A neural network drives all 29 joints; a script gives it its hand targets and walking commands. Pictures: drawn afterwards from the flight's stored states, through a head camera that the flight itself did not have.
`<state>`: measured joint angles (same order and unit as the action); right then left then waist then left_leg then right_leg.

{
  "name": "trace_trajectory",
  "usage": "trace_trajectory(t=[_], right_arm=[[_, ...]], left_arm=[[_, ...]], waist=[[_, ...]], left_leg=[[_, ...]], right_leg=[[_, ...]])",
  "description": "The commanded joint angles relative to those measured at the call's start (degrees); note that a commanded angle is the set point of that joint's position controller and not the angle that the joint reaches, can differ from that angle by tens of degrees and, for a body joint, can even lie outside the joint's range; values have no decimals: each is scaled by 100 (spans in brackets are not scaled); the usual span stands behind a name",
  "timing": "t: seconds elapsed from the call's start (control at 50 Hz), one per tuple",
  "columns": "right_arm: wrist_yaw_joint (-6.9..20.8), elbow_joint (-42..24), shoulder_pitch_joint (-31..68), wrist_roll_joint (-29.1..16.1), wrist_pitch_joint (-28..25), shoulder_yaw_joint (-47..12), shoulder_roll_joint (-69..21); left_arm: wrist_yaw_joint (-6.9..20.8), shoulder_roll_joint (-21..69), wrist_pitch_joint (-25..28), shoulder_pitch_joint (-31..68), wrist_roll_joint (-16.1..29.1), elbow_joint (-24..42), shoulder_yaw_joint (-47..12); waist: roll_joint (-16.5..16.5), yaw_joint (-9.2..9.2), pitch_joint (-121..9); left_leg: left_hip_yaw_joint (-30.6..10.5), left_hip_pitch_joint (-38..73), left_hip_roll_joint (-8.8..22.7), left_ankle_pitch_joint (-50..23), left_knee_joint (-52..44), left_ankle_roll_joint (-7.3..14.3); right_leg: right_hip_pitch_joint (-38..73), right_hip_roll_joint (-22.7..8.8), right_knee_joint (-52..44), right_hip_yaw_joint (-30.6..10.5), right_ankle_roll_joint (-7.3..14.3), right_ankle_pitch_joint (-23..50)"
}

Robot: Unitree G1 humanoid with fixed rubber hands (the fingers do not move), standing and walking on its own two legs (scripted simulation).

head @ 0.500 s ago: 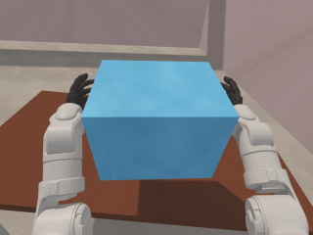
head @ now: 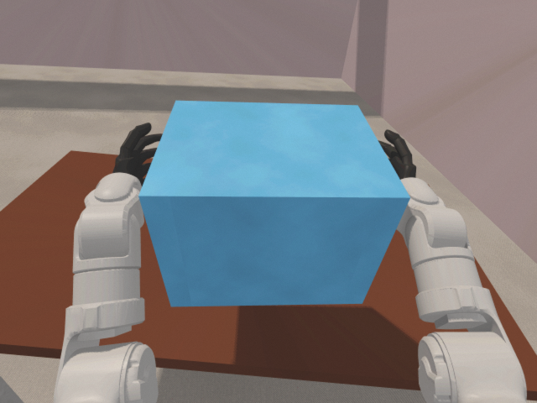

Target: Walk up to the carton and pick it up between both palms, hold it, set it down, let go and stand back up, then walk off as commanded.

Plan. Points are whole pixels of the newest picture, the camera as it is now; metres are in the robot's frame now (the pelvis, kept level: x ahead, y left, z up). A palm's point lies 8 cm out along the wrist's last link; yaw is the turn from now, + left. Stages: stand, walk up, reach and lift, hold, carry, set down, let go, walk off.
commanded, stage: hold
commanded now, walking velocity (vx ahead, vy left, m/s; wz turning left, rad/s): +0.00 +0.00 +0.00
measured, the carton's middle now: (268, 201) +0.37 +0.00 +0.18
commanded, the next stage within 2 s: none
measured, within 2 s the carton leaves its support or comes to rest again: neither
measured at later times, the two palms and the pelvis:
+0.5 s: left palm (126, 178) +0.36 +0.19 +0.23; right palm (394, 177) +0.37 -0.18 +0.24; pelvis +0.00 +0.00 +0.00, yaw +1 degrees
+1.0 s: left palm (128, 177) +0.36 +0.19 +0.23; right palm (396, 180) +0.37 -0.19 +0.24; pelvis +0.00 +0.00 +0.00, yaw +0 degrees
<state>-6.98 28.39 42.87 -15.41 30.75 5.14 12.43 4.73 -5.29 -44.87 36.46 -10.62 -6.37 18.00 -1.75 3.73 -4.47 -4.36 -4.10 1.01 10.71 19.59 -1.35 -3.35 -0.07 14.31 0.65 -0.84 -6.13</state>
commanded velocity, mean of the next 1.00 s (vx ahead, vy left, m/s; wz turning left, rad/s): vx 0.00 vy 0.00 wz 0.00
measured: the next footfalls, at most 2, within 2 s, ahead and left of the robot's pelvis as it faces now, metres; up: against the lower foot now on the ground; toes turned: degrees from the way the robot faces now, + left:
none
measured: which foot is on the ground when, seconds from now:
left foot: down 0.00-1.00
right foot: down 0.00-1.00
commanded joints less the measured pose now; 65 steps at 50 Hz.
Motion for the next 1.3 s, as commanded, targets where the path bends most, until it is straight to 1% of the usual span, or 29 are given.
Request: trace_trajectory(t=[0.0, 0.06, 0.08, 0.14, 0.22, 0.3, 0.32, 0.36, 0.4, 0.44, 0.52, 0.54, 0.62, 0.64, 0.66, 0.68, 0.7, 0.72, 0.74, 0.8, 0.84, 0.86, 0.98, 1.0, 1.02, 1.06, 1.16, 1.24, 1.28], right_arm=[[930, -1843, 4337, -683, -322, -1940, -3086], [932, -1746, 4341, -650, -328, -1942, -3143], [930, -1727, 4311, -656, -326, -1940, -3163], [903, -1582, 4343, -608, -310, -1906, -3193], [876, -1414, 4326, -544, -297, -1798, -3144], [822, -1506, 4247, -600, -312, -1837, -3187], [812, -1471, 4213, -599, -299, -1817, -3176], [804, -1496, 4239, -632, -302, -1853, -3174], [791, -1510, 4217, -625, -302, -1846, -3167], [785, -1609, 4185, -654, -314, -1870, -3160], [790, -1646, 4166, -715, -302, -1912, -3142], [797, -1754, 4211, -742, -321, -1950, -3146], [828, -1736, 4162, -734, -308, -1939, -3110], [836, -1768, 4141, -738, -321, -1943, -3097], [847, -1758, 4175, -732, -322, -1933, -3066], [855, -1769, 4173, -726, -320, -1927, -3055], [867, -1721, 4175, -731, -316, -1919, -3044], [877, -1671, 4153, -711, -305, -1880, -3011], [885, -1721, 4179, -706, -315, -1882, -2990], [918, -1513, 4149, -648, -297, -1802, -2947], [935, -1596, 4207, -669, -323, -1841, -2967], [931, -1548, 4185, -650, -313, -1803, -2957], [922, -1592, 4226, -678, -342, -1842, -3037], [916, -1613, 4227, -662, -345, -1828, -3043], [914, -1555, 4211, -683, -340, -1837, -3051], [897, -1586, 4189, -670, -343, -1847, -3080], [866, -1668, 4210, -684, -352, -1884, -3076], [832, -1710, 4158, -672, -346, -1896, -3105], [824, -1718, 4158, -678, -345, -1913, -3110]], left_arm=[[645, 2906, 311, 3591, 907, 546, -2505], [623, 2909, 338, 3655, 918, 489, -2497], [618, 2915, 348, 3657, 939, 499, -2495], [654, 2819, 338, 3644, 874, 278, -2372], [722, 2828, 336, 3692, 858, 137, -2357], [739, 2884, 397, 3800, 974, 395, -2550], [742, 2867, 390, 3763, 951, 351, -2523], [749, 2849, 390, 3735, 911, 332, -2485], [765, 2831, 392, 3735, 904, 338, -2460], [763, 2882, 391, 3681, 913, 443, -2525], [750, 2855, 379, 3659, 882, 499, -2475], [737, 2882, 378, 3628, 898, 538, -2500], [701, 2893, 361, 3589, 877, 548, -2487], [695, 2940, 376, 3631, 940, 628, -2556], [674, 2957, 362, 3583, 914, 580, -2540], [668, 2941, 357, 3573, 920, 566, -2529], [656, 2936, 358, 3616, 908, 594, -2530], [658, 2925, 350, 3614, 915, 535, -2507], [659, 2940, 339, 3552, 907, 494, -2505], [663, 2923, 323, 3603, 855, 391, -2439], [655, 2960, 323, 3584, 875, 422, -2476], [651, 2957, 329, 3612, 899, 421, -2486], [630, 2964, 352, 3640, 919, 470, -2526], [638, 2949, 357, 3670, 932, 459, -2526], [632, 2937, 348, 3637, 889, 431, -2477], [643, 2921, 362, 3656, 907, 483, -2495], [660, 2889, 360, 3597, 880, 464, -2480], [682, 2869, 375, 3630, 905, 528, -2499], [690, 2844, 385, 3630, 910, 531, -2500]], waist=[[239, -86, -1953], [203, -93, -1964], [172, -70, -1998], [110, -80, -1817], [203, 8, -1732], [342, 122, -1991], [369, 136, -1917], [369, 104, -1894], [388, 119, -1860], [453, 126, -1917], [407, 93, -1897], [405, 57, -1965], [356, 23, -1896], [386, 69, -1983], [390, 35, -1922], [345, 43, -1929], [371, 27, -1906], [341, 65, -1844], [324, 57, -1844], [333, 58, -1707], [327, 26, -1820], [319, 76, -1784], [335, 53, -1918], [334, 85, -1902], [348, 36, -1850], [341, 69, -1915], [335, 63, -1925], [364, 111, -1978], [360, 98, -1968]], left_leg=[[363, -593, -400, -954, -459, -67], [368, -590, -408, -914, -453, -47], [363, -561, -403, -958, -443, -46], [375, -657, -417, -735, -488, 16], [381, -726, -410, -600, -517, 2], [352, -579, -428, -947, -419, -74], [351, -593, -435, -945, -413, -78], [345, -583, -446, -1034, -392, -74], [346, -624, -448, -1008, -409, -73], [338, -560, -444, -1162, -379, -110], [338, -498, -443, -1284, -353, -112], [339, -479, -448, -1355, -335, -115], [337, -469, -419, -1344, -357, -120], [332, -416, -414, -1399, -336, -151], [335, -412, -407, -1391, -348, -155], [334, -401, -400, -1387, -344, -147], [332, -412, -397, -1360, -355, -154], [333, -420, -393, -1298, -369, -150], [340, -425, -390, -1274, -375, -146], [343, -518, -367, -1025, -446, -143], [344, -484, -363, -1091, -427, -149], [339, -470, -360, -1062, -438, -141], [354, -403, -386, -1223, -371, -138], [358, -420, -395, -1195, -368, -129], [359, -435, -398, -1168, -388, -120], [368, -419, -406, -1159, -383, -105], [373, -379, -421, -1262, -358, -94], [373, -423, -442, -1236, -358, -90], [367, -410, -438, -1248, -369, -83]], right_leg=[[1274, 388, 63, 37, 105, 590], [1233, 387, 54, 42, 99, 562], [1254, 387, 57, 38, 94, 641], [1221, 345, 10, 11, 69, 516], [1233, 318, 4, -17, 83, 467], [1367, 324, 66, -8, 65, 856], [1371, 318, 51, -19, 70, 849], [1380, 321, 55, -16, 57, 905], [1405, 313, 58, -16, 52, 892], [1445, 321, 84, -8, 62, 1003], [1445, 348, 80, 5, 62, 1006], [1452, 355, 87, 6, 63, 1036], [1365, 384, 68, 15, 87, 927], [1362, 391, 80, 28, 98, 956], [1309, 403, 71, 33, 108, 905], [1306, 405, 66, 28, 111, 908], [1279, 408, 64, 32, 118, 846], [1248, 408, 51, 30, 122, 816], [1248, 406, 40, 25, 128, 805], [1190, 399, 29, 19, 159, 602], [1211, 406, 41, 21, 159, 653], [1181, 401, 25, 14, 152, 657], [1229, 398, 31, 14, 136, 775], [1225, 387, 24, 9, 121, 783], [1228, 381, 21, 5, 121, 756], [1258, 373, 18, -2, 105, 779], [1302, 369, 43, 8, 84, 928], [1371, 344, 49, -3, 59, 1007], [1355, 341, 62, -6, 50, 1027]])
